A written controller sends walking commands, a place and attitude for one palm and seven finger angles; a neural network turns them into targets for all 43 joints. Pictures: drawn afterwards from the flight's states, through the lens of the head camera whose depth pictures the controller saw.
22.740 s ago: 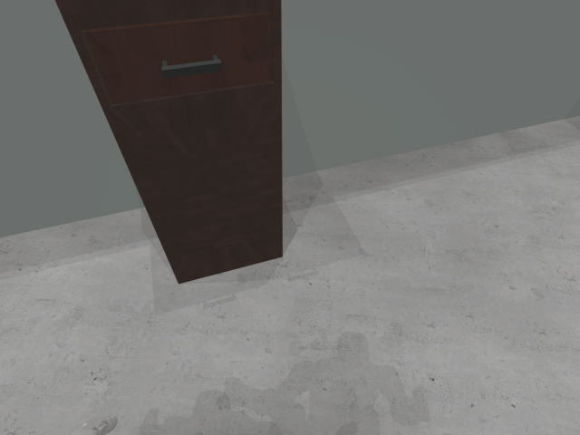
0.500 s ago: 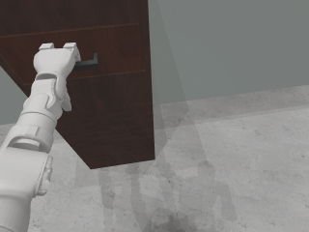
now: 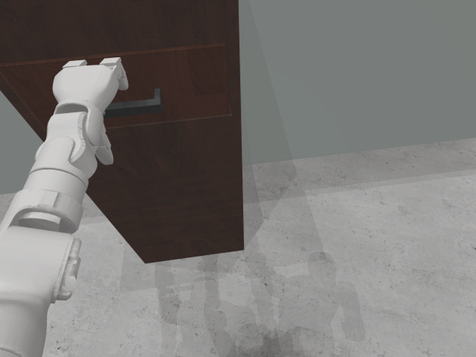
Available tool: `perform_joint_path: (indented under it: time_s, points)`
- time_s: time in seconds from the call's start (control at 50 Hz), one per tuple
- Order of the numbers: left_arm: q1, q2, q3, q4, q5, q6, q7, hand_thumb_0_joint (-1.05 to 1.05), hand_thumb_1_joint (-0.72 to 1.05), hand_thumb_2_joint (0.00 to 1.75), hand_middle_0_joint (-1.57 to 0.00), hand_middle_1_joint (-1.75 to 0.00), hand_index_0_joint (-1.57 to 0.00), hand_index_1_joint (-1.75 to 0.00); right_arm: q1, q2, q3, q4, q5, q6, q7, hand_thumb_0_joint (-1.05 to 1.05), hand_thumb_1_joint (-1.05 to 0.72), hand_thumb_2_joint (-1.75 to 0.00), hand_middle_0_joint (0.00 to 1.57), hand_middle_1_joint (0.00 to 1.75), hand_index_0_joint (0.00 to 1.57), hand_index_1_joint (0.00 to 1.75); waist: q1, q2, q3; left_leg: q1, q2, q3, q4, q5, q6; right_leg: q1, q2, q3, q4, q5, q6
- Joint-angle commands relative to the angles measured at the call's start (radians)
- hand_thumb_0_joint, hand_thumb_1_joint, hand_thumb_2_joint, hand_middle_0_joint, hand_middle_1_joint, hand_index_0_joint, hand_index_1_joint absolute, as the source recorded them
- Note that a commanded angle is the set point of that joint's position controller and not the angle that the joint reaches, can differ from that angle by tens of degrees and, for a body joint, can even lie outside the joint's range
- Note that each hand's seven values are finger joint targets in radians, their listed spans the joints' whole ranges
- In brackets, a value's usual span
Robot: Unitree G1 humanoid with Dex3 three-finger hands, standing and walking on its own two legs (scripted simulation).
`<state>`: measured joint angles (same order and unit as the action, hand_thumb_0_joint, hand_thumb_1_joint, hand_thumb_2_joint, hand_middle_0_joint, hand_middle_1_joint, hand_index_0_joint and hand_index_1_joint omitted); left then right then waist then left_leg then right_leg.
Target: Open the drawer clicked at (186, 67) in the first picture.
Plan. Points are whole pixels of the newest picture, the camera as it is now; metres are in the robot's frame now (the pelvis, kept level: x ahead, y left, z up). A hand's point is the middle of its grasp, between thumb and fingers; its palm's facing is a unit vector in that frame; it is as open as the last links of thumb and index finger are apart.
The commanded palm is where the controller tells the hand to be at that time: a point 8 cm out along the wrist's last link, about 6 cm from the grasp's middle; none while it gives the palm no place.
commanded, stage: lift the fingers back up to retry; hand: left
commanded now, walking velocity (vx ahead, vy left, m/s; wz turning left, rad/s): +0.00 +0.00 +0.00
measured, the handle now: (128, 102) +0.55 +0.21 +0.11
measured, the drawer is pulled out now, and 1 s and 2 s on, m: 0.00 0.00 0.00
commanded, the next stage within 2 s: re-aim the fingers above the handle in 0.34 s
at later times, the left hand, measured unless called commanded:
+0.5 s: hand (102, 110) +0.48 +0.22 +0.16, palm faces -0.01 +0.01 -1.00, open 13.8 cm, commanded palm +0.45 +0.22 +0.23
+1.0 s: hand (109, 108) +0.48 +0.21 +0.16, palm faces -0.01 +0.00 -1.00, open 13.8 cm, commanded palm +0.45 +0.22 +0.23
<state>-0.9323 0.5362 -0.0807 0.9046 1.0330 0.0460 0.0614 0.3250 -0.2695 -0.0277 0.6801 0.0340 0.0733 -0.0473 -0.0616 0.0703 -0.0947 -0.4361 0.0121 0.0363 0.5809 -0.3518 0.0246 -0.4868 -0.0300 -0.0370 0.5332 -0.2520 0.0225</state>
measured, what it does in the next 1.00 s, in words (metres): stands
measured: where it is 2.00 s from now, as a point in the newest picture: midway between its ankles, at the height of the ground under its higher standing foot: outside the picture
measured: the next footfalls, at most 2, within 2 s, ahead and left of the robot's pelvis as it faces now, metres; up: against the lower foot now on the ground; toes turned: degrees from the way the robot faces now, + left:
none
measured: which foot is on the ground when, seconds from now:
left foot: down 0.00-1.00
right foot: down 0.00-1.00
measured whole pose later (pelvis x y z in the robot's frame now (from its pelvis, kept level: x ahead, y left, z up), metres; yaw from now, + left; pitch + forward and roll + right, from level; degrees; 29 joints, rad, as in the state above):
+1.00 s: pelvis +0.00 -0.01 +0.01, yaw +0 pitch +10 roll -1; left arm -0.90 0.53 -0.08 0.82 1.01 0.02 -0.04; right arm 0.28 -0.28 -0.01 0.66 0.04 0.10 -0.06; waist -0.05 0.07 -0.08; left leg -0.36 0.01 0.04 0.51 -0.32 0.01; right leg -0.42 -0.03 -0.04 0.49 -0.24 0.01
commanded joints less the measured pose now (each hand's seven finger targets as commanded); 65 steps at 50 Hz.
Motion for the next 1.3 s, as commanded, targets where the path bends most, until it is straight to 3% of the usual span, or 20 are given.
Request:
perform_joint_path:
  time_s: [0.0,0.04,0.2,0.36,0.38,0.44,0.46,0.52,0.56,0.64,0.7,0.76,0.84,0.88,0.9,0.96,1.06,1.16,1.22,1.28]
  points:
    - [-0.550,0.254,0.062,-0.261,0.001,0.020,0.022,0.00,-0.50,0.30,-0.30,-1.20,-0.30,-1.20,0.044,-0.139,-0.044,-0.090,0.001,-0.030,-0.003,0.00,-0.90,-0.90,0.20,0.30,0.20,0.30,-0.002,0.028,-0.440,0.220,-0.017,-0.037,-0.041,0.618,0.015,0.241,0.063,-0.010,-0.004,0.368,-0.051]
    - [-0.509,0.227,0.047,-0.281,-0.013,0.043,-0.001,0.00,-0.50,0.30,-0.30,-1.20,-0.30,-1.20,0.036,-0.143,-0.047,-0.094,0.004,-0.027,0.007,0.00,-0.90,-0.90,0.20,0.30,0.20,0.30,0.004,0.021,-0.447,0.252,-0.011,-0.042,-0.036,0.691,0.012,0.248,0.066,-0.013,-0.012,0.387,-0.052]
    - [-0.448,0.223,0.025,-0.203,-0.024,0.093,-0.102,0.00,-0.50,0.30,-0.30,-1.20,-0.30,-1.20,-0.016,-0.151,-0.023,-0.106,0.019,0.001,-0.002,0.00,-0.90,-0.90,0.20,0.30,0.20,0.30,0.010,-0.084,-0.309,0.175,-0.021,-0.029,-0.086,0.543,0.021,0.271,0.059,-0.018,-0.041,0.361,-0.052]
    - [-0.457,0.264,0.070,-0.373,-0.040,-0.004,-0.107,0.00,-0.50,0.30,-0.30,-1.20,-0.30,-1.20,-0.033,-0.137,-0.028,-0.138,0.010,0.003,-0.013,0.00,-0.90,-0.90,0.20,0.30,0.20,0.30,0.028,-0.062,-0.398,0.217,-0.027,-0.023,-0.066,0.618,0.027,0.327,0.053,0.001,-0.031,0.436,-0.049]
    - [-0.443,0.315,0.123,-0.370,-0.038,-0.010,-0.093,0.00,-0.50,0.30,-0.30,-1.20,-0.30,-1.20,-0.030,-0.138,-0.031,-0.130,0.008,0.001,-0.013,0.00,-0.90,-0.90,0.20,0.30,0.20,0.30,0.038,-0.054,-0.395,0.211,-0.026,-0.024,-0.068,0.620,0.024,0.332,0.054,0.000,-0.029,0.436,-0.051]
    - [-0.513,0.281,0.084,-0.367,-0.033,-0.012,-0.062,0.00,-0.50,0.30,-0.30,-1.20,-0.30,-1.20,-0.035,-0.136,-0.029,-0.120,0.010,-0.002,-0.010,0.00,-0.90,-0.90,0.20,0.30,0.20,0.30,0.021,-0.021,-0.375,0.202,-0.032,-0.023,-0.072,0.590,0.016,0.306,0.056,-0.005,-0.035,0.405,-0.054]
    - [-0.532,0.230,0.047,-0.380,-0.036,-0.010,-0.049,0.00,-0.50,0.30,-0.30,-1.20,-0.30,-1.20,-0.034,-0.126,-0.033,-0.115,0.011,-0.008,-0.006,0.00,-0.90,-0.90,0.20,0.30,0.20,0.30,0.011,-0.006,-0.374,0.221,-0.029,-0.024,-0.069,0.588,0.016,0.281,0.057,-0.007,-0.035,0.390,-0.054]
    - [-0.524,0.260,0.079,-0.389,-0.029,0.011,-0.022,0.00,-0.50,0.30,-0.30,-1.20,-0.30,-1.20,-0.025,-0.131,-0.040,-0.104,0.004,-0.014,0.001,0.00,-0.90,-0.90,0.20,0.30,0.20,0.30,0.025,0.031,-0.443,0.262,-0.029,-0.027,-0.059,0.655,0.011,0.306,0.059,-0.004,-0.029,0.427,-0.058]
    - [-0.554,0.206,0.025,-0.372,-0.031,0.029,-0.027,0.00,-0.50,0.30,-0.30,-1.20,-0.30,-1.20,-0.029,-0.129,-0.037,-0.100,0.008,-0.011,0.002,0.00,-0.90,-0.90,0.20,0.30,0.20,0.30,0.004,0.002,-0.437,0.255,-0.030,-0.030,-0.059,0.640,0.013,0.299,0.058,-0.008,-0.032,0.423,-0.054]
    - [-0.482,0.215,0.040,-0.308,-0.037,0.071,-0.049,0.00,-0.50,0.30,-0.30,-1.20,-0.30,-1.20,-0.046,-0.143,-0.034,-0.100,0.011,-0.002,0.000,0.00,-0.90,-0.90,0.20,0.30,0.20,0.30,0.015,-0.047,-0.408,0.220,-0.034,-0.023,-0.079,0.586,0.016,0.333,0.055,-0.009,-0.043,0.418,-0.056]
    - [-0.477,0.163,-0.011,-0.239,-0.035,0.087,-0.077,0.00,-0.50,0.30,-0.30,-1.20,-0.30,-1.20,-0.057,-0.142,-0.025,-0.096,0.019,0.004,-0.005,0.00,-0.90,-0.90,0.20,0.30,0.20,0.30,-0.004,-0.093,-0.308,0.185,-0.033,-0.022,-0.094,0.502,0.019,0.283,0.055,-0.018,-0.051,0.369,-0.051]
    - [-0.502,0.199,0.011,-0.220,-0.032,0.069,-0.094,0.00,-0.50,0.30,-0.30,-1.20,-0.30,-1.20,-0.057,-0.145,-0.020,-0.103,0.020,0.004,-0.015,0.00,-0.90,-0.90,0.20,0.30,0.20,0.30,-0.002,-0.103,-0.296,0.166,-0.034,-0.019,-0.104,0.443,0.023,0.289,0.050,-0.008,-0.056,0.337,-0.051]
    - [-0.488,0.276,0.079,-0.257,-0.024,0.006,-0.090,0.00,-0.50,0.30,-0.30,-1.20,-0.30,-1.20,-0.049,-0.140,-0.019,-0.121,0.008,0.003,-0.028,0.00,-0.90,-0.90,0.20,0.30,0.20,0.30,0.028,-0.090,-0.372,0.153,-0.038,-0.015,-0.099,0.468,0.024,0.360,0.044,0.005,-0.041,0.379,-0.053]
    - [-0.466,0.324,0.128,-0.271,-0.015,-0.017,-0.069,0.00,-0.50,0.30,-0.30,-1.20,-0.30,-1.20,-0.044,-0.133,-0.020,-0.124,0.008,-0.002,-0.026,0.00,-0.90,-0.90,0.20,0.30,0.20,0.30,0.045,-0.069,-0.370,0.145,-0.036,-0.016,-0.096,0.490,0.023,0.363,0.046,0.004,-0.031,0.389,-0.055]
    - [-0.486,0.299,0.103,-0.270,-0.010,-0.022,-0.060,0.00,-0.50,0.30,-0.30,-1.20,-0.30,-1.20,-0.042,-0.130,-0.020,-0.125,0.006,-0.004,-0.026,0.00,-0.90,-0.90,0.20,0.30,0.20,0.30,0.036,-0.054,-0.370,0.148,-0.036,-0.013,-0.096,0.490,0.020,0.349,0.046,0.003,-0.031,0.384,-0.054]
    - [-0.514,0.353,0.154,-0.330,-0.005,-0.036,-0.018,0.00,-0.50,0.30,-0.30,-1.20,-0.30,-1.20,-0.031,-0.129,-0.031,-0.121,0.002,-0.014,-0.020,0.00,-0.90,-0.90,0.20,0.30,0.20,0.30,0.046,-0.019,-0.434,0.170,-0.033,-0.013,-0.088,0.543,0.018,0.376,0.048,0.009,-0.025,0.418,-0.055]
    - [-0.509,0.235,0.058,-0.294,-0.018,0.021,-0.003,0.00,-0.50,0.30,-0.30,-1.20,-0.30,-1.20,-0.024,-0.136,-0.040,-0.098,0.013,-0.022,-0.004,0.00,-0.90,-0.90,0.20,0.30,0.20,0.30,0.010,-0.029,-0.386,0.201,-0.024,-0.017,-0.091,0.545,0.016,0.307,0.056,-0.005,-0.043,0.380,-0.052]
    - [-0.511,0.168,-0.020,-0.240,-0.032,0.066,-0.063,0.00,-0.50,0.30,-0.30,-1.20,-0.30,-1.20,-0.027,-0.146,-0.037,-0.087,0.020,-0.014,-0.009,0.00,-0.90,-0.90,0.20,0.30,0.20,0.30,-0.017,-0.056,-0.330,0.209,-0.029,-0.018,-0.101,0.473,0.022,0.268,0.056,-0.008,-0.066,0.332,-0.051]
    - [-0.529,0.154,-0.034,-0.305,-0.037,0.045,-0.092,0.00,-0.50,0.30,-0.30,-1.20,-0.30,-1.20,-0.027,-0.143,-0.037,-0.096,0.013,-0.017,-0.010,0.00,-0.90,-0.90,0.20,0.30,0.20,0.30,-0.011,-0.017,-0.357,0.251,-0.031,-0.030,-0.095,0.514,0.021,0.257,0.057,-0.008,-0.061,0.337,-0.056]
    - [-0.490,0.199,0.020,-0.368,-0.044,0.009,-0.095,0.00,-0.50,0.30,-0.30,-1.20,-0.30,-1.20,-0.029,-0.136,-0.035,-0.111,0.008,-0.016,-0.011,0.00,-0.90,-0.90,0.20,0.30,0.20,0.30,0.016,-0.011,-0.399,0.266,-0.028,-0.042,-0.084,0.589,0.020,0.286,0.058,-0.007,-0.046,0.363,-0.059]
